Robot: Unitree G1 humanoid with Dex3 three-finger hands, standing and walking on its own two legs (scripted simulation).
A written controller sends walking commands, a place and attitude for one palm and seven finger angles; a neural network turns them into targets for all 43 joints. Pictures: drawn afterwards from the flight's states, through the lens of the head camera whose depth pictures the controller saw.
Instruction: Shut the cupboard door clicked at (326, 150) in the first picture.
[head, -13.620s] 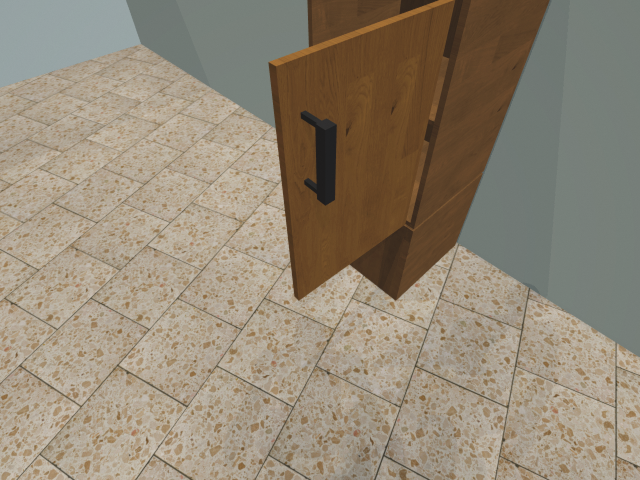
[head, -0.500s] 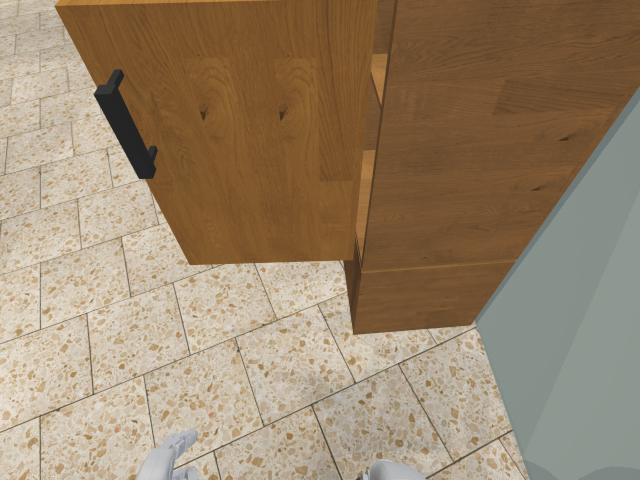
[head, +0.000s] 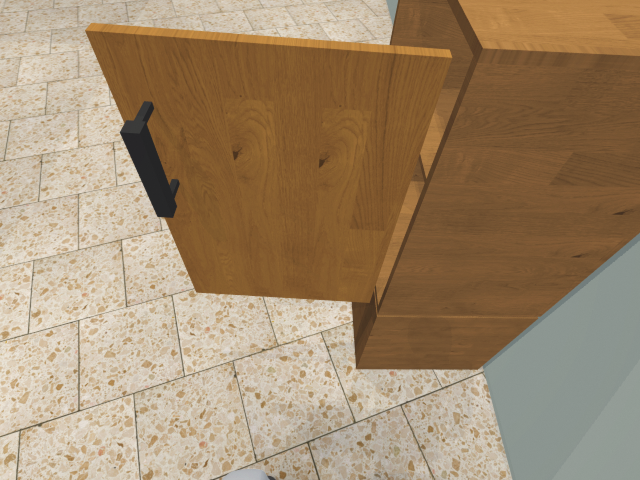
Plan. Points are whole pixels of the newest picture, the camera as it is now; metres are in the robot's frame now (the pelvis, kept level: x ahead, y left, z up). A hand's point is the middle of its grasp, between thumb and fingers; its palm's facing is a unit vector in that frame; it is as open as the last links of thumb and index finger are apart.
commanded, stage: come to a stop and stand still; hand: left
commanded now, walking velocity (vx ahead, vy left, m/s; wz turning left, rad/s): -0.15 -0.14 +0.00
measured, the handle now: (157, 162) +0.47 +0.28 +0.09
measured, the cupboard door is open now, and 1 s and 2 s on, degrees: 87 87 87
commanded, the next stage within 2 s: look again from close up in 0.60 s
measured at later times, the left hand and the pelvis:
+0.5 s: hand out of the picture +0.00 +0.12 -0.17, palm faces +0.03 -0.98 -0.19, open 7.3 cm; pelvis -0.04 -0.06 +0.00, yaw +1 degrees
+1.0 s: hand out of the picture -0.06 +0.14 -0.16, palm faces +0.01 -0.97 -0.23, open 7.4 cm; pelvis -0.06 -0.05 +0.00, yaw +0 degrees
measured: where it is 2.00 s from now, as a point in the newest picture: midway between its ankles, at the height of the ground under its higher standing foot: outside the picture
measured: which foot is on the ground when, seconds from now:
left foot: down 0.00-0.22, up 0.24-0.46, down 0.48-1.00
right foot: up 0.00-0.20, down 0.22-1.00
